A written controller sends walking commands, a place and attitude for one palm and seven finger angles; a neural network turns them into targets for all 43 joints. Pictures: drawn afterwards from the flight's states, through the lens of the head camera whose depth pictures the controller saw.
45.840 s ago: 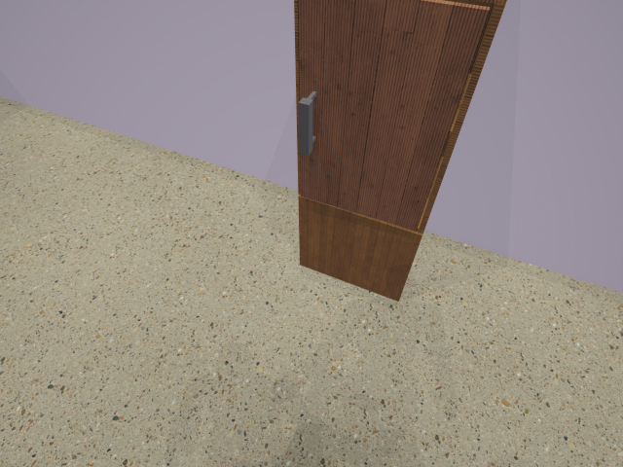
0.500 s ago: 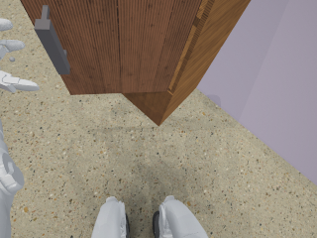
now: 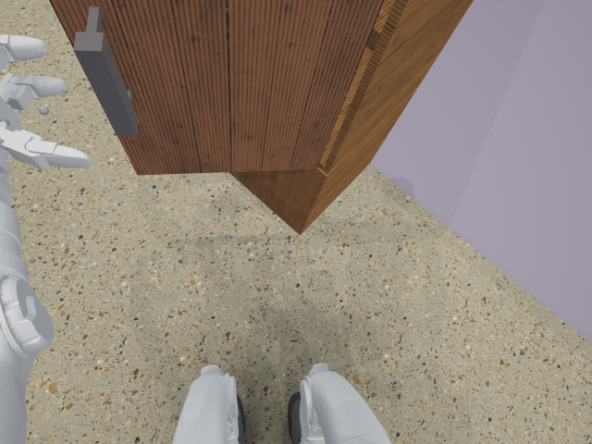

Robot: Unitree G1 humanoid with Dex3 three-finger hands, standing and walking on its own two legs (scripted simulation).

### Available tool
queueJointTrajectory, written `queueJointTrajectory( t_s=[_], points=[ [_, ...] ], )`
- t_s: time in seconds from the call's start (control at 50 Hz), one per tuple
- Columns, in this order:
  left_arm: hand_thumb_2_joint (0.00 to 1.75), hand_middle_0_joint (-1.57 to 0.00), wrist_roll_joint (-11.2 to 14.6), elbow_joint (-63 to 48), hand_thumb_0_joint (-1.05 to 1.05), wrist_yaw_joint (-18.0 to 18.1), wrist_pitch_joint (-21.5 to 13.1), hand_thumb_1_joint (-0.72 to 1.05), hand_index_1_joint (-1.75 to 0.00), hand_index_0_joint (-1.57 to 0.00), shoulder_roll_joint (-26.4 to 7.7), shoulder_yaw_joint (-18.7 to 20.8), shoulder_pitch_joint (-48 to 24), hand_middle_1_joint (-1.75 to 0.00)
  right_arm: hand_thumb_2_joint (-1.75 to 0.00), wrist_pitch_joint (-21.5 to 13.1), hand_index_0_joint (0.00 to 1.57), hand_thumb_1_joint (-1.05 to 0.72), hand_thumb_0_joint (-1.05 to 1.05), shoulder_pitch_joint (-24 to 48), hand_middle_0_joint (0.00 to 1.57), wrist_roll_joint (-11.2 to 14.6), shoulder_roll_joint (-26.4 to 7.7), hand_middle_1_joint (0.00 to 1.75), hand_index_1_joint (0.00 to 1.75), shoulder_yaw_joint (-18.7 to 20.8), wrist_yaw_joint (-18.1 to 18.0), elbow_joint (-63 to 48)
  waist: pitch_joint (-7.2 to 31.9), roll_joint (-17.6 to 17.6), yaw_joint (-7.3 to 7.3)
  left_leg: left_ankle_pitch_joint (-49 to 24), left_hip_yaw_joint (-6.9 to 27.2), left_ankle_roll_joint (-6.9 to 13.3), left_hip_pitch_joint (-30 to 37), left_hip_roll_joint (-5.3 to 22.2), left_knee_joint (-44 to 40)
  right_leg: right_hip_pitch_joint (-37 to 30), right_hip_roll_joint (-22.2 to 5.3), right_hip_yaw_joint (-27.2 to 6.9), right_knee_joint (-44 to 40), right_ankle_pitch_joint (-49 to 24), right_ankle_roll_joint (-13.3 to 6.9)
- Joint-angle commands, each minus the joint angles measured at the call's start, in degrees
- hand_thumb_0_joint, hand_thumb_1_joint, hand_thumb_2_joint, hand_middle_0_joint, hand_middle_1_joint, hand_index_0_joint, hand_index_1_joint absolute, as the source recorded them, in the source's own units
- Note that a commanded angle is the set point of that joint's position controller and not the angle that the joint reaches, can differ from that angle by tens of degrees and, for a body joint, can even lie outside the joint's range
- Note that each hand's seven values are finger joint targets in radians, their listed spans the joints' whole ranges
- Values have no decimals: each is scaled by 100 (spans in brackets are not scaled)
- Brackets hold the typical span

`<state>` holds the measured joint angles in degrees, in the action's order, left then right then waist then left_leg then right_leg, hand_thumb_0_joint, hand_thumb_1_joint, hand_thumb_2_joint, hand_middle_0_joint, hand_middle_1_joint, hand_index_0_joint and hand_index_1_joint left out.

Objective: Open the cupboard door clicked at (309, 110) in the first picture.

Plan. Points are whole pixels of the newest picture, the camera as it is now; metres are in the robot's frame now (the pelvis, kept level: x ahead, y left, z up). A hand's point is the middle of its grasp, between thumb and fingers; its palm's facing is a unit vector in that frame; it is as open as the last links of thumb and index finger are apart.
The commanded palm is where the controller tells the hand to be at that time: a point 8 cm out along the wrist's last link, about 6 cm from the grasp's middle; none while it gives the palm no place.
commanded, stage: slide the fingers in behind the handle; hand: left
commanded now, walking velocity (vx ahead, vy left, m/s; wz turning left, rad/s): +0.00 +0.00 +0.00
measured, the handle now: (112, 76) +0.57 +0.20 +0.05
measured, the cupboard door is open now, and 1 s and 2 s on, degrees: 49 49 49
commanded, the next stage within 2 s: close the thumb around the handle in 1.60 s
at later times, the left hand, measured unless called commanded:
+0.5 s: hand (84, 104) +0.52 +0.23 +0.06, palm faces +0.06 -1.00 -0.02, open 14.0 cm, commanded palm +0.50 +0.26 +0.06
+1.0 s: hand (118, 105) +0.52 +0.19 +0.06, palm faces +0.06 -1.00 -0.02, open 14.0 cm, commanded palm +0.50 +0.22 +0.06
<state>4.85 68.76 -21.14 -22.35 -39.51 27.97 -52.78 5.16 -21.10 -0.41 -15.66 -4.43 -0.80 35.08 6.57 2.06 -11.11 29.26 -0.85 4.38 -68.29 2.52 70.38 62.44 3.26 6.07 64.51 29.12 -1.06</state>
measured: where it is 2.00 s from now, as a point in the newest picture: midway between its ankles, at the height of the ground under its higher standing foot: outside the picture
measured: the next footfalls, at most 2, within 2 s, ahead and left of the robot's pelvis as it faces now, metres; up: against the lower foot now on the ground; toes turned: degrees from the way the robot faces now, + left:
none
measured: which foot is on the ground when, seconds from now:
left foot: down 0.00-1.00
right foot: down 0.00-1.00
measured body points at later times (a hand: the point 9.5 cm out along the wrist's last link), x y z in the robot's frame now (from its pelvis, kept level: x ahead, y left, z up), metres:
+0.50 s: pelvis +0.00 -0.01 +0.00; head +0.17 +0.03 +0.42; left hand +0.51 +0.28 +0.06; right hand +0.00 -0.27 -0.10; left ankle +0.03 +0.07 -0.63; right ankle +0.01 -0.12 -0.63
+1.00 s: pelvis +0.01 -0.02 +0.00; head +0.16 +0.01 +0.42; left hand +0.52 +0.24 +0.06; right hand +0.01 -0.28 -0.11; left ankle +0.03 +0.07 -0.63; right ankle +0.01 -0.12 -0.63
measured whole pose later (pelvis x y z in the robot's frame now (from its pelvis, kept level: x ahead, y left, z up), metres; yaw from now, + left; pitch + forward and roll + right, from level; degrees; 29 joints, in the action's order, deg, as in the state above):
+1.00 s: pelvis +0.01 -0.02 +0.00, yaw +0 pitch +27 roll -5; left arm 3.9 66.9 -12.4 -24.7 -30.2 23.6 -52.4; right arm 5.0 -20.9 -1.1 -15.0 -2.9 0.8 36.0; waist 7.6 2.4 -11.1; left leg 29.6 -1.1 3.1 -67.0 2.6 69.8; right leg 62.1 3.5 5.7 65.5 30.2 -2.3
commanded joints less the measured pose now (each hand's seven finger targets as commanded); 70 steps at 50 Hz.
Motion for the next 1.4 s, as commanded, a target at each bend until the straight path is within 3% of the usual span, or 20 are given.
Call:
queueJointTrajectory(
  t_s=[0.0,0.04,0.12,0.18,0.26,0.32,0.38,0.44,0.52,0.64,0.7,0.86,0.88,1.02,1.1,1.14,1.2,1.24,1.32,1.38],
  points=[
    [30,-30,182,-1186,0,28,-457,-50,-120,-30,-1317,-40,-2458,-120,-90,-81,20,-90,0,-1093,20,-31,-1252,30,30,477,-72,-91,2927,1226,-100,-2699,1017,-389,3642,150,-829,30,102,-231,-662,-1334,-78],
    [30,-30,205,-1098,0,6,-420,-50,-120,-30,-1093,-164,-2466,-120,-90,-101,20,-90,0,-1126,20,-38,-1235,30,30,489,-66,-72,2902,1241,-146,-2719,1008,-363,3627,143,-790,111,101,-226,-641,-1351,-84],
    [30,-30,130,-809,0,86,-226,-50,-120,-30,-1180,-179,-2504,-120,-90,-80,20,-90,0,-1144,20,-31,-1255,30,30,459,-78,-66,2636,1020,-186,-2265,937,-296,3180,109,-826,21,80,-255,-693,-1218,-57],
    [30,-30,75,-1134,0,232,-326,-50,-120,-30,-1533,100,-2600,-120,-90,-94,20,-90,0,-1173,20,-62,-1248,30,30,463,-80,-116,3029,1235,-57,-2582,916,-316,3325,101,-767,-150,72,-284,-621,-1412,-78],
    [30,-30,64,-1500,0,406,-559,-50,-120,-30,-1347,73,-2621,-120,-90,-95,20,-90,0,-1193,20,-102,-1192,30,30,496,-5,-93,3394,1417,-14,-3077,961,-390,3726,132,-700,-134,104,-278,-567,-1604,-81],
    [30,-30,57,-1359,0,467,-500,-50,-120,-30,-1253,22,-2486,-120,-90,-66,20,-90,0,-1165,20,-80,-1186,30,30,483,21,-95,3201,1167,-52,-2867,863,-322,3413,103,-723,-383,106,-306,-613,-1658,-61],
    [30,-30,51,-1486,0,485,-498,-50,-120,-30,-1083,-73,-2465,-120,-90,-63,20,-90,0,-1170,20,-69,-1163,30,30,517,34,-78,3280,1312,-24,-2910,840,-324,3564,95,-745,-411,111,-325,-663,-1723,-64],
    [30,-30,81,-1222,0,494,-437,-50,-120,-30,-1089,-44,-2335,-120,-90,-45,20,-90,0,-1189,20,-59,-1160,30,30,492,11,-58,2963,948,-92,-2698,762,-253,3189,68,-751,-579,118,-350,-701,-1757,-55],
    [30,-30,105,-1245,0,478,-423,-50,-120,-30,-1120,-9,-2117,-120,-90,-58,20,-90,0,-1139,20,-41,-1123,30,30,488,14,-112,2992,945,13,-2654,623,-230,2915,23,-745,-924,94,-420,-708,-1963,-46],
    [30,-30,153,-1250,0,519,-517,-50,-120,-30,-579,-343,-2204,-120,-90,-73,20,-90,0,-1134,20,-47,-1077,30,30,519,45,-93,2838,911,-116,-2753,665,-237,3118,39,-719,-632,109,-392,-692,-1963,-48],
    [30,-30,173,-1160,0,579,-509,-50,-120,-30,-633,-264,-2276,-120,-90,-82,20,-90,0,-1116,20,-41,-1097,30,30,531,38,-77,2860,795,-112,-2561,631,-222,2923,16,-691,-697,93,-425,-704,-1883,-23],
    [30,-30,23,-1555,0,865,-705,-50,-120,-30,-580,-312,-2575,-120,-90,-112,20,-90,0,-1102,20,-96,-1047,30,30,539,88,-66,3335,1170,-44,-2945,692,-280,3330,21,-655,-669,78,-411,-575,-2052,-51],
    [30,-30,11,-1479,0,880,-690,-50,-120,-30,-392,-411,-2462,-120,-90,-109,20,-90,0,-1096,20,-95,-1027,30,30,557,105,-54,3302,1155,-41,-2923,696,-289,3387,22,-658,-608,79,-396,-600,-2003,-52],
    [30,-30,31,-1336,0,1016,-580,-50,-120,-30,-457,-274,-2270,-120,-90,-77,20,-90,0,-1093,20,-81,-1024,30,30,550,111,-116,3014,706,-34,-2577,539,-218,2817,-28,-721,-1071,78,-472,-703,-2123,-12],
    [30,-30,-10,-1341,0,1066,-695,-50,-120,-30,-322,-363,-2239,-120,-90,-96,20,-90,0,-1088,20,-90,-995,30,30,555,125,-123,3043,744,-12,-2537,542,-226,2813,-46,-721,-1051,74,-489,-680,-2094,-29],
    [30,-30,4,-1327,0,1085,-745,-50,-120,-30,-58,-567,-2448,-120,-90,-117,20,-90,0,-1098,20,-110,-969,30,30,547,144,-91,2866,817,-128,-2507,565,-218,2882,-45,-723,-863,77,-466,-689,-2021,-36],
    [30,-30,-11,-1299,0,1135,-782,-50,-120,-30,-229,-392,-2361,-120,-90,-112,20,-90,0,-1123,20,-121,-1014,30,30,583,145,-62,3024,790,-42,-2508,592,-248,2981,-27,-735,-866,74,-455,-683,-1956,-40],
    [30,-30,-16,-1235,0,1149,-784,-50,-120,-30,-65,-529,-2404,-120,-90,-116,20,-90,0,-1140,20,-118,-1003,30,30,578,149,-68,3006,790,-90,-2509,608,-241,3008,-39,-731,-766,73,-441,-664,-1925,-47],
    [30,-30,-94,-1049,0,1241,-711,-50,-120,-30,-301,-419,-2545,-120,-90,-115,20,-90,0,-1112,20,-115,-1031,30,30,550,137,-66,2773,645,-122,-2074,565,-206,2618,-60,-745,-833,64,-490,-729,-1656,-22],
    [30,-30,-133,-1146,0,1211,-771,-50,-120,-30,-209,-523,-2544,-120,-90,-125,20,-90,0,-1095,20,-117,-1008,30,30,550,135,-91,3007,869,-98,-2268,589,-227,2849,-55,-734,-781,60,-482,-684,-1763,-41]
  ],
)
